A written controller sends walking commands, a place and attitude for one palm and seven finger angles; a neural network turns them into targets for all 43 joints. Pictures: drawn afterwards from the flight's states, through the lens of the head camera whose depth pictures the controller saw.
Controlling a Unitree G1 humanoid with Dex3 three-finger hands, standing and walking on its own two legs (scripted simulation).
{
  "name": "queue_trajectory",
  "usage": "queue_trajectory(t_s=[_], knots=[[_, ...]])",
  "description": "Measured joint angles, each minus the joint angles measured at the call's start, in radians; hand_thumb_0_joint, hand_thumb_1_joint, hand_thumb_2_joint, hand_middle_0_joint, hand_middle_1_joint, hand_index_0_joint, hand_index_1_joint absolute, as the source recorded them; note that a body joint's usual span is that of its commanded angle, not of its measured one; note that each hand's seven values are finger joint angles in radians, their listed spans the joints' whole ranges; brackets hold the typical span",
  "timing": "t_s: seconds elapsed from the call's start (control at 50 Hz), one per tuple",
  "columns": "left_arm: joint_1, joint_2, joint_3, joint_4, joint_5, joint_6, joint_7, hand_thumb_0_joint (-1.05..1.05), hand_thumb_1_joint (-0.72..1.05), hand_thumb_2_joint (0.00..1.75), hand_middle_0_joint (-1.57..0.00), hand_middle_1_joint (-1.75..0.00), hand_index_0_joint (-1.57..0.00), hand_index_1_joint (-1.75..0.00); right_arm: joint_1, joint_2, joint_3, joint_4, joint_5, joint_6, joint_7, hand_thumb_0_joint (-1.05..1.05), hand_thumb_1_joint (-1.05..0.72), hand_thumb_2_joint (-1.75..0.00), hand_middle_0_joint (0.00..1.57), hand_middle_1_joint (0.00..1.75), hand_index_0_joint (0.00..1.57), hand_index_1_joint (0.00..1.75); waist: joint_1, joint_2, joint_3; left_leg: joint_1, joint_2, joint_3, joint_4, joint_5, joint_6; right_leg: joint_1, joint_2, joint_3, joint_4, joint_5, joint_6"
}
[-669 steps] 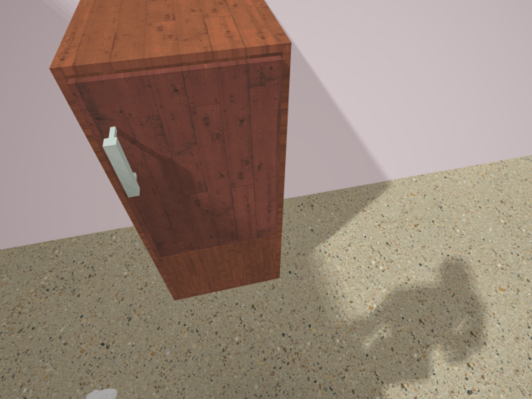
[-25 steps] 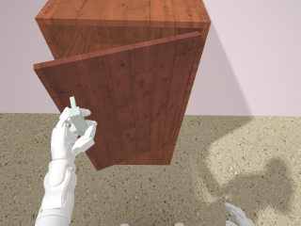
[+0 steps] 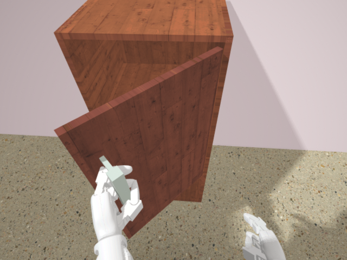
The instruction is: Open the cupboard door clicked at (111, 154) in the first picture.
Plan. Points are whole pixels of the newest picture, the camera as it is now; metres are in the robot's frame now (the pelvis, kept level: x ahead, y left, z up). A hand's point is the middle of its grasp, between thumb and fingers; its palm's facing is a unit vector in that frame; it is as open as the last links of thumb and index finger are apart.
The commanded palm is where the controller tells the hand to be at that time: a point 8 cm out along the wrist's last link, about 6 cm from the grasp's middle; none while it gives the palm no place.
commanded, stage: open thumb and fingers to let go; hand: left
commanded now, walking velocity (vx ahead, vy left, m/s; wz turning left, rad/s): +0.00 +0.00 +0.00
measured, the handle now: (117, 183) +0.27 +0.14 +0.06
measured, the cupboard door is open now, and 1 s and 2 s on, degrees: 46 45 46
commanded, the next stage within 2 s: slide the hand sideways off the handle in 0.78 s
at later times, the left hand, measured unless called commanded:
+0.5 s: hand (129, 201) +0.23 +0.10 +0.06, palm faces +0.37 -0.93 +0.00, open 12.8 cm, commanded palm +0.19 +0.15 +0.06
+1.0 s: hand (126, 209) +0.22 +0.11 +0.06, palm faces +0.08 -0.99 -0.07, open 15.6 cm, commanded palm +0.19 +0.14 +0.06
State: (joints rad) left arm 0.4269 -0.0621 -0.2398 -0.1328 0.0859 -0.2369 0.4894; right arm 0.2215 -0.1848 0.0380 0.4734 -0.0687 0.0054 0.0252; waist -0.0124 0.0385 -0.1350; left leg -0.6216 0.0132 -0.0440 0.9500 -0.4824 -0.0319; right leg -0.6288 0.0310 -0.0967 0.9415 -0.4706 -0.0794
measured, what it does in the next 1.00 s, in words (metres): stands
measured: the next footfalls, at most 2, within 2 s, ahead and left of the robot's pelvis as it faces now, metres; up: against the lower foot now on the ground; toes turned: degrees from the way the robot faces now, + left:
none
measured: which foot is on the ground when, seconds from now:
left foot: down 0.00-1.00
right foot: down 0.00-1.00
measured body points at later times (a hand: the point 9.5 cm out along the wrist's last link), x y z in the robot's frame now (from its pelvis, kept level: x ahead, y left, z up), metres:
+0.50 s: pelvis -0.01 -0.01 +0.00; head +0.02 -0.03 +0.45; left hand +0.21 +0.15 +0.07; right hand +0.17 -0.23 -0.09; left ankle +0.00 +0.14 -0.68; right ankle +0.00 -0.07 -0.68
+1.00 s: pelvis -0.01 +0.03 -0.01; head +0.01 +0.02 +0.44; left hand +0.21 +0.16 +0.07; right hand +0.17 -0.18 -0.09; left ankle +0.00 +0.14 -0.68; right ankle +0.00 -0.07 -0.68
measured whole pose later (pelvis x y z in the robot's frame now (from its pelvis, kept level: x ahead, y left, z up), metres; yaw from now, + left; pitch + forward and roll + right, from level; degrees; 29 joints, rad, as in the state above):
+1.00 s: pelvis -0.01 +0.03 -0.01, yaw +0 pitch +9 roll -1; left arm 0.38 0.05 -0.25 -0.13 0.08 -0.28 0.25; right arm 0.24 -0.20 0.04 0.47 -0.04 -0.04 0.02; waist 0.01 0.04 -0.11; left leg -0.68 -0.02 -0.03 1.01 -0.48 0.01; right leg -0.67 0.00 -0.08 0.98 -0.46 -0.04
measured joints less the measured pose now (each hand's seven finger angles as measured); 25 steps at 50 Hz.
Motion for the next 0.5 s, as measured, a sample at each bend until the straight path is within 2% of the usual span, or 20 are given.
queue_trajectory(t_s=[0.08, 0.2, 0.36, 0.5], knots=[[-0.055, -0.008, 0.030, 0.040, -0.007, -0.016, 0.009, 0.01, 0.63, 0.77, -0.37, -1.33, -0.36, -1.34, -0.005, -0.016, -0.016, 0.037, -0.002, -0.015, -0.013, 0.02, -0.90, -0.90, 0.20, 0.30, 0.21, 0.30, 0.012, 0.001, 0.005, -0.025, -0.003, -0.010, 0.012, 0.004, -0.007, -0.027, -0.004, -0.010, 0.022, -0.006, -0.009], [-0.076, 0.011, 0.065, 0.063, -0.041, -0.021, -0.026, 0.01, 0.50, 0.72, -0.37, -1.31, -0.36, -1.31, 0.001, -0.021, -0.027, 0.058, 0.007, -0.023, -0.025, 0.02, -0.91, -0.90, 0.20, 0.30, 0.20, 0.30, 0.013, -0.002, 0.007, -0.017, -0.004, -0.012, -0.016, 0.021, -0.005, -0.024, -0.004, -0.013, 0.008, 0.003, -0.019], [-0.052, 0.018, 0.090, 0.065, -0.080, -0.050, -0.068, 0.01, 0.07, 0.54, -0.34, -1.26, -0.34, -1.26, 0.005, -0.026, -0.031, 0.051, 0.013, -0.033, -0.027, 0.02, -0.91, -0.90, 0.20, 0.30, 0.20, 0.30, 0.009, -0.002, 0.009, -0.002, -0.003, -0.010, -0.036, 0.032, -0.003, -0.011, -0.002, -0.010, -0.010, 0.015, -0.020], [-0.058, 0.025, 0.078, 0.071, -0.074, -0.069, -0.073, 0.01, -0.30, 0.38, -0.31, -1.19, -0.32, -1.19, -0.009, -0.027, -0.032, 0.043, 0.010, -0.044, -0.024, 0.02, -0.91, -0.90, 0.20, 0.30, 0.20, 0.30, 0.010, -0.002, 0.015, -0.018, -0.006, -0.010, -0.016, 0.028, -0.004, -0.022, -0.005, -0.009, -0.001, 0.016, -0.011]])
